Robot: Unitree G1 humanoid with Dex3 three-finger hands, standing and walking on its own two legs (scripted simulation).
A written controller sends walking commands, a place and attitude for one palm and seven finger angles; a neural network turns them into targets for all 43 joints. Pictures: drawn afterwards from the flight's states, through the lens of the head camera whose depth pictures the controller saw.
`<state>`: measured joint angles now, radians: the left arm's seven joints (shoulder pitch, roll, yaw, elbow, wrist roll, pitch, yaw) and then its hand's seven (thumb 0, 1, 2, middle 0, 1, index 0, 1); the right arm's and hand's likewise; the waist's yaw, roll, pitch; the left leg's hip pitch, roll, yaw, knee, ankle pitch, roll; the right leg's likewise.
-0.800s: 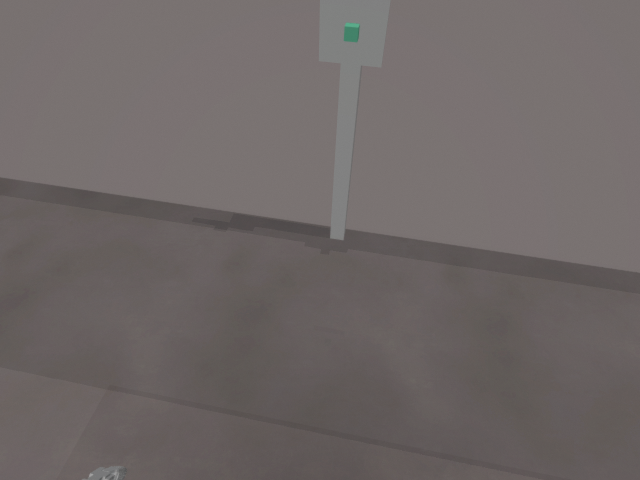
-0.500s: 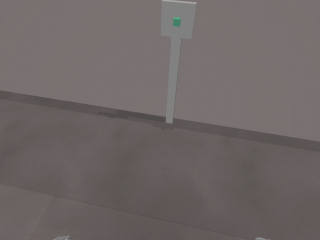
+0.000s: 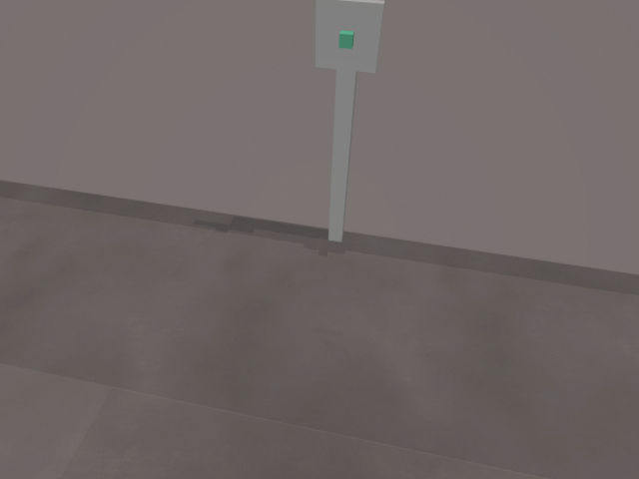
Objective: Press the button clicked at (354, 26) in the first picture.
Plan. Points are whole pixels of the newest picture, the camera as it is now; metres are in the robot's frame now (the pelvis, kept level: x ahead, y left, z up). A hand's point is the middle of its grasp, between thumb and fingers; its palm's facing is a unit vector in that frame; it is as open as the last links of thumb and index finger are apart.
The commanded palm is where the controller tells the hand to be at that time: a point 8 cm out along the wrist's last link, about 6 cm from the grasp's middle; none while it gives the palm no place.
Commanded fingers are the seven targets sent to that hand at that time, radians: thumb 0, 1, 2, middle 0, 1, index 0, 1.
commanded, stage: stand and wait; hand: left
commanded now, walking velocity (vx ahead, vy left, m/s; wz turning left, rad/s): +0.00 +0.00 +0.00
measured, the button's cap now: (346, 39) +1.17 +0.00 +0.09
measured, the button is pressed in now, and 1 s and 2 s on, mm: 0 0 0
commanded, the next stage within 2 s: look at it before walking up in 0.24 s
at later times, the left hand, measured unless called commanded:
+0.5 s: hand out of the picture +0.07 +0.24 -0.16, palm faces -0.03 -0.95 -0.32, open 7.4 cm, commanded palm none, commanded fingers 0.00 0.90 0.90 -0.20 -0.30 -0.20 -0.30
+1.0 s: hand out of the picture +0.08 +0.24 -0.16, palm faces -0.03 -0.94 -0.33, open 7.4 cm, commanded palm none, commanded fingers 0.00 0.90 0.90 -0.20 -0.30 -0.20 -0.30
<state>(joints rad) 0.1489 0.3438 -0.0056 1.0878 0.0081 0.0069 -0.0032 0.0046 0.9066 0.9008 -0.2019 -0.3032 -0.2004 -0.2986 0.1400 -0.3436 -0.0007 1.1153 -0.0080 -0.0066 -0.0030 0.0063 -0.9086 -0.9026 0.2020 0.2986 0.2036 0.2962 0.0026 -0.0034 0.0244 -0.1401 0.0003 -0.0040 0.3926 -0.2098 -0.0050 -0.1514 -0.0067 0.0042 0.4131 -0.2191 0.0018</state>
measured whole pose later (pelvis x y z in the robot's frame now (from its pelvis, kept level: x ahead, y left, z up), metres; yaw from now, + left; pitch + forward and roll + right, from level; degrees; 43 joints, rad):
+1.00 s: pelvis +0.01 +0.00 +0.00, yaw -1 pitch -2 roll +0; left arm 0.14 0.34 -0.01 1.09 0.01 0.00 0.00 0.00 0.91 0.90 -0.20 -0.30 -0.20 -0.30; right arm 0.11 -0.33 0.00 1.12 -0.01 -0.01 0.00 0.01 -0.91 -0.90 0.20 0.30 0.20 0.30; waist 0.01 0.00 0.03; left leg -0.13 0.01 0.00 0.37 -0.21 -0.01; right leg -0.15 0.00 0.01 0.38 -0.21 0.00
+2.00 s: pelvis +0.32 +0.01 -0.01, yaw -22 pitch -1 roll +1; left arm 0.19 0.20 0.10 0.92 0.03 0.03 -0.02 0.00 0.92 0.90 -0.19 -0.30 -0.19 -0.30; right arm 0.25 -0.19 -0.06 1.03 -0.03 -0.05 -0.02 -0.01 -0.94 -0.90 0.20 0.30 0.20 0.30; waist 0.00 -0.02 0.04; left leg -0.23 0.06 0.29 0.49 -0.24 0.06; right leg -0.57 -0.09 -0.09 0.98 -0.28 0.02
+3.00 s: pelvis +0.43 -0.01 -0.01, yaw -7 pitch +0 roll -2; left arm 0.43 0.15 0.03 1.14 0.03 -0.02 0.00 0.00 0.91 0.90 -0.20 -0.30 -0.20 -0.30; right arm 0.16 -0.19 -0.05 1.03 -0.02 0.00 0.01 0.00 -0.91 -0.90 0.20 0.30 0.20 0.30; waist 0.06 -0.02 0.02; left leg -0.28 0.07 0.11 0.59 -0.34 0.00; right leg -0.12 -0.06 -0.16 0.46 -0.32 0.03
